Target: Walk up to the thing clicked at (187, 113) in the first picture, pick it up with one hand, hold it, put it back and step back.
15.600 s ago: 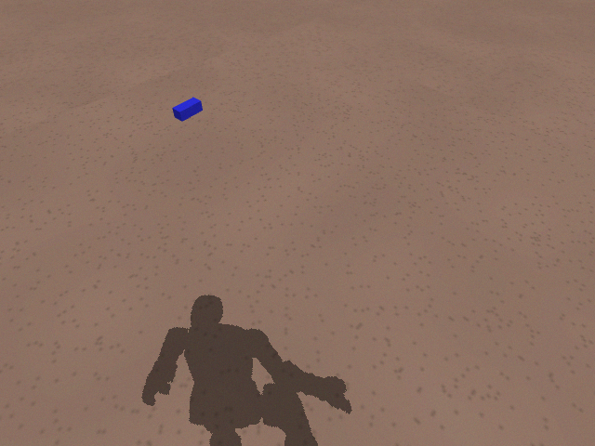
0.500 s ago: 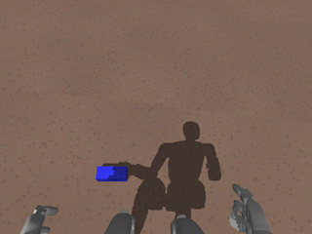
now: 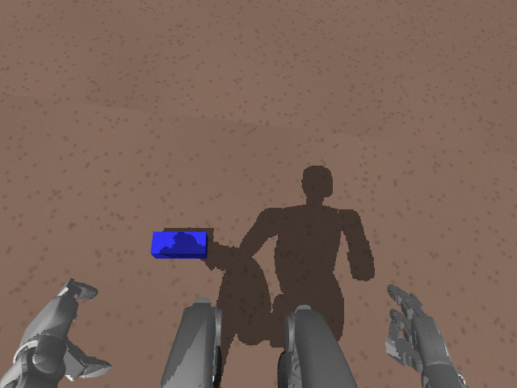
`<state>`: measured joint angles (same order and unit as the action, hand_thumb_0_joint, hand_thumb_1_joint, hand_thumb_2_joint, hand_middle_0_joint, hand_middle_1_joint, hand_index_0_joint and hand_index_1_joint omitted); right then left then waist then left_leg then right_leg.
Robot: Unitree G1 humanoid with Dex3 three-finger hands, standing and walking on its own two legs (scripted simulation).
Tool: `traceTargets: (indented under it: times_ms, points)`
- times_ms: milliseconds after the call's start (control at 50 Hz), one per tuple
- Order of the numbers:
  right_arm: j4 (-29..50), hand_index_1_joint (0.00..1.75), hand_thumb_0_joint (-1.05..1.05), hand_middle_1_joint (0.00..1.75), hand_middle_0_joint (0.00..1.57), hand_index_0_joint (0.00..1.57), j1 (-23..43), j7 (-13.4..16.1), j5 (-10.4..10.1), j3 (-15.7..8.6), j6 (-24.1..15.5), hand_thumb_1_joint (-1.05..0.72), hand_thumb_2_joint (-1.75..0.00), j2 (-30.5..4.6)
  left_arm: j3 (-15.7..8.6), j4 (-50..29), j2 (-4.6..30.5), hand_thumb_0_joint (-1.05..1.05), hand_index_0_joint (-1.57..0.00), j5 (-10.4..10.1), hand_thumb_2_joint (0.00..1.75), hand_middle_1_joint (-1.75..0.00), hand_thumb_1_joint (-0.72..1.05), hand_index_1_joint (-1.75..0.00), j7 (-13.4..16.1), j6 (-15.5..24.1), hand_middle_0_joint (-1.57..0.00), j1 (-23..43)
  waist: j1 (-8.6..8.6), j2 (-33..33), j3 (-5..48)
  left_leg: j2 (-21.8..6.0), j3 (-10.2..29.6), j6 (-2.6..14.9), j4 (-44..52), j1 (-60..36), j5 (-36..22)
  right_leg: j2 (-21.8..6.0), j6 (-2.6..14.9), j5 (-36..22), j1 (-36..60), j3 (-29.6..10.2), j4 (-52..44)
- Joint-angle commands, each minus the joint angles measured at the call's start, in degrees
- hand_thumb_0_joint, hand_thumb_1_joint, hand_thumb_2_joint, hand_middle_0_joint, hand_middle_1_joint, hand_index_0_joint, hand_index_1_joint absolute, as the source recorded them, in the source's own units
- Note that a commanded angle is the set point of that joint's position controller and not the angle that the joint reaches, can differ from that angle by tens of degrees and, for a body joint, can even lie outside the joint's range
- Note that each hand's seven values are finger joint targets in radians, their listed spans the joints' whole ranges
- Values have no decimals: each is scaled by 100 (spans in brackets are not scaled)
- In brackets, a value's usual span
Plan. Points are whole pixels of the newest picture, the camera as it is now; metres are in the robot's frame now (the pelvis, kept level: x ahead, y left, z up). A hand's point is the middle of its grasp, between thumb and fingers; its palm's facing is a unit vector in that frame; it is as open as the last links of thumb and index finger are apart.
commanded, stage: rise first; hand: left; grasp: from above
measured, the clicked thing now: (180, 245) +0.48 +0.23 -0.56
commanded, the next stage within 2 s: none
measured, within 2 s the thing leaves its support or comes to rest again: neither
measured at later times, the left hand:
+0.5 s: hand (128, 270) +0.34 +0.29 -0.31, palm faces -0.46 -0.23 -0.86, open 13.9 cm
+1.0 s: hand (140, 253) +0.40 +0.30 -0.39, palm faces -0.44 -0.03 -0.90, open 14.1 cm
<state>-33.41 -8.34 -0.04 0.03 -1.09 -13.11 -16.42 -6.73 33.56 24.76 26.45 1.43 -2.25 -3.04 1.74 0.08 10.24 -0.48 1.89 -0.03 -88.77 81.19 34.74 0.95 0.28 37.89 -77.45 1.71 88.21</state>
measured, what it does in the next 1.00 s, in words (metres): lowers itself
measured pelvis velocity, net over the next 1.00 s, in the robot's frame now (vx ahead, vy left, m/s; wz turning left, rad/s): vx -0.05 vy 0.00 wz -0.13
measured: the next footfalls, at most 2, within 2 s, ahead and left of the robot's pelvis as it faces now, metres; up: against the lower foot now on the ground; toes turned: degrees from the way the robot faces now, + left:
none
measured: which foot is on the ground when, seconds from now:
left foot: down 0.00-1.00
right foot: down 0.00-1.00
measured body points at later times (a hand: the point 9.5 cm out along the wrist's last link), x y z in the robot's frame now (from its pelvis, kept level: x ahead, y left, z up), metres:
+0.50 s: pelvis -0.05 -0.01 -0.18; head +0.16 +0.02 +0.22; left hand +0.36 +0.30 -0.26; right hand +0.04 -0.28 -0.31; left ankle +0.05 +0.12 -0.56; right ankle +0.03 -0.12 -0.56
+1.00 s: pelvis -0.05 +0.00 -0.24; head +0.18 +0.05 +0.15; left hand +0.42 +0.30 -0.34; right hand +0.00 -0.28 -0.35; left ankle +0.05 +0.12 -0.56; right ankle +0.03 -0.12 -0.56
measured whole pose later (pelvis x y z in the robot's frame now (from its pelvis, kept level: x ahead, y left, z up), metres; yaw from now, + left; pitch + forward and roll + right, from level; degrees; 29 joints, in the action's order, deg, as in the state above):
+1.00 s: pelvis -0.05 +0.00 -0.24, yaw -7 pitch +33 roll -8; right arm -44.0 -6.4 -6.3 7.6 1.8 -1.4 -15.0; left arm -8.2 75.1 45.0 72.4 19.8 18.8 47.4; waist 8.6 -1.9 4.1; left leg -1.7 6.9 0.6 -133.1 129.8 37.2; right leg 3.0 -0.4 40.2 -123.6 6.5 129.8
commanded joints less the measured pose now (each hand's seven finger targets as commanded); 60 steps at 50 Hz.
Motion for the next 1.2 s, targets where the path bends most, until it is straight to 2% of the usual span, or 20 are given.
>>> traceTargets:
  times_ms: [0, 60, 100, 180, 300, 380, 420, 480, 600, 640, 660, 760, 800, 860, 940, 980, 1020, 1080, 1140, 1180]
  points:
    - [265, 30, 0, 30, 20, 20, -103, -20, -51, -432, -242, -94, -91, -945, -443, 8, 1353, 0, -15, 640, 95, -101, -53, -101, 303, 670, -15, 1069, 3, 546, 2148, 48, 97, 90, 386, -1161, -1101, 135, 176, -1219, -248, -35, -265]
    - [134, 30, 0, 30, 20, 20, -155, -93, -41, -480, -148, -92, -91, -1020, -699, 221, 1876, 0, -14, 1037, 95, -101, -52, -101, 442, 872, -15, 1556, -161, 630, 2795, 58, 28, 116, -150, -940, -1457, 148, 180, -1437, -486, -38, 135]
    - [53, 30, 0, 30, 20, 20, -187, -135, -18, -497, -94, -91, -91, -1005, -521, 528, 1803, 0, -14, 1262, 96, -101, -52, -102, 483, 967, -15, 2057, -23, 460, 2832, 73, -47, 152, -487, -463, -1272, 166, 152, -1378, -588, -26, 252]
    - [-139, 30, 0, 30, 20, 20, -318, -238, 41, -532, 41, -88, -90, -1018, -655, 1072, 2301, 0, -13, 1744, 98, -99, -50, -100, 576, 1264, -14, 2976, -107, 344, 3183, 77, -91, 187, -1044, 207, -918, 188, 147, -1099, -886, 3, 637]
    - [-381, 30, 0, 30, 20, 20, -548, -309, 147, -553, 240, -85, -89, -1025, -566, 1523, 2699, 0, -9, 2365, 101, -98, -49, -100, 777, 1686, -10, 4339, 24, 420, 3554, 42, -117, 194, -1633, 671, -525, 229, 139, -724, -1338, 89, 1024]
    - [-530, 30, 0, 30, 20, 20, -682, -324, 217, -534, 391, -85, -89, -1069, -576, 1880, 2933, 0, -5, 2768, 104, -100, -53, -102, 978, 1849, -6, 4927, 142, 576, 3518, 30, -34, 188, -1861, 906, -285, 257, 164, -475, -1821, 253, 1352]
    - [-566, 30, 0, 30, 20, 20, -702, -339, 247, -493, 497, -86, -89, -1069, -725, 2032, 3276, 0, -5, 2985, 104, -101, -54, -102, 1111, 1898, -6, 5144, 67, 667, 3508, 51, -49, 195, -1981, 1107, -273, 266, 172, -447, -1890, 272, 1486]
    - [-611, 30, 0, 30, 20, 20, -726, -380, 321, -437, 652, -87, -89, -1056, -609, 2296, 3239, 0, -5, 3220, 104, -100, -54, -101, 1271, 1938, -6, 5481, 233, 671, 3232, 39, 4, 216, -2118, 1366, -40, 278, 179, -236, -2227, 363, 1634]
    - [-687, 30, 0, 30, 20, 20, -774, -444, 437, -382, 901, -88, -90, -1111, -529, 2910, 3363, 0, -5, 3678, 103, -98, -55, -99, 1449, 1939, -6, 5735, 288, 1015, 3094, 25, 108, 182, -2303, 1385, -22, 265, 218, -267, -2758, 500, 2059]
    - [-738, 30, 0, 30, 20, 20, -812, -468, 471, -356, 954, -88, -90, -1142, -379, 2963, 3283, 0, -5, 3808, 103, -97, -55, -98, 1493, 1973, -7, 6000, 412, 1216, 3010, 4, 207, 154, -2334, 1320, -15, 257, 226, -319, -3023, 568, 2238]
    - [-754, 30, 0, 30, 20, 20, -804, -472, 483, -342, 978, -89, -90, -1148, -457, 2970, 3412, 0, -6, 3829, 102, -97, -55, -98, 1518, 1981, -7, 6024, 383, 1212, 3060, -1, 239, 147, -2374, 1278, -97, 257, 231, -389, -3052, 588, 2313]
    - [-846, 30, 0, 30, 20, 20, -830, -512, 591, -252, 1082, -90, -90, -1182, -373, 3160, 3508, 0, -8, 4160, 102, -95, -54, -96, 1725, 2072, -9, 6367, 528, 1293, 3013, -15, 232, 152, -2665, 1422, -227, 267, 219, -528, -3256, 622, 2500]
    - [-880, 30, 0, 30, 20, 20, -800, -522, 632, -235, 1101, -90, -90, -1215, -426, 3159, 3630, 0, -8, 4268, 101, -95, -54, -96, 1823, 2104, -9, 6486, 488, 1488, 3079, -44, 293, 123, -2673, 1313, -208, 269, 226, -499, -3419, 667, 2639]
    - [-903, 30, 0, 30, 20, 20, -824, -544, 690, -196, 1134, -90, -90, -1220, -404, 3306, 3673, 0, -9, 4440, 100, -96, -53, -96, 1955, 2125, -9, 6570, 557, 1484, 3118, -43, 265, 138, -2828, 1403, -267, 294, 217, -580, -3414, 689, 2676]
    - [-933, 30, 0, 30, 20, 20, -806, -551, 740, -163, 1155, -91, -90, -1214, -440, 3378, 3779, 0, -10, 4522, 98, -97, -52, -97, 2100, 2096, -10, 6627, 549, 1530, 3246, -52, 214, 153, -3013, 1345, -542, 323, 201, -800, -3358, 681, 2745]
    - [-944, 30, 0, 30, 20, 20, -811, -563, 772, -157, 1168, -91, -90, -1224, -352, 3426, 3657, 0, -10, 4587, 99, -96, -53, -96, 2135, 2094, -10, 6728, 673, 1599, 3161, -66, 251, 148, -3060, 1455, -530, 336, 185, -813, -3460, 726, 2852]
    - [-952, 30, 0, 30, 20, 20, -802, -557, 795, -160, 1173, -91, -90, -1246, -444, 3511, 3793, 0, -9, 4594, 99, -96, -53, -97, 2182, 2065, -10, 6724, 655, 1476, 3167, -84, 282, 159, -3118, 1474, -488, 338, 188, -784, -3492, 743, 2869]
    - [-929, 30, 0, 30, 20, 20, -791, -576, 824, -80, 1165, -91, -91, -1230, -372, 3684, 3719, 0, -9, 4576, 100, -98, -55, -98, 2191, 2032, -9, 6742, 719, 1512, 3004, -83, 301, 164, -3163, 1604, -468, 343, 180, -791, -3517, 773, 2940]
    - [-901, 30, 0, 30, 20, 20, -790, -585, 831, -63, 1155, -91, -91, -1228, -499, 3636, 3901, 0, -7, 4516, 101, -100, -56, -100, 2247, 2006, -7, 6823, 703, 1500, 3107, -78, 215, 181, -3272, 1774, -543, 356, 168, -908, -3301, 729, 2918]
    - [-918, 30, 0, 30, 20, 20, -807, -579, 836, -24, 1166, -91, -91, -1197, -411, 3686, 3822, 0, -8, 4530, 100, -101, -56, -101, 2219, 1963, -8, 6774, 707, 1330, 3143, -71, 169, 208, -3374, 1906, -608, 388, 153, -992, -3161, 708, 2876]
